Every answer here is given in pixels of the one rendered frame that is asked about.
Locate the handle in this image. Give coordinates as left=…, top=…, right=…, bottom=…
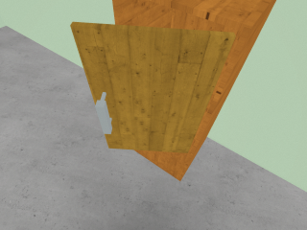
left=95, top=92, right=112, bottom=134

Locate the cupboard door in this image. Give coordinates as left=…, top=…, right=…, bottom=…
left=70, top=21, right=236, bottom=153

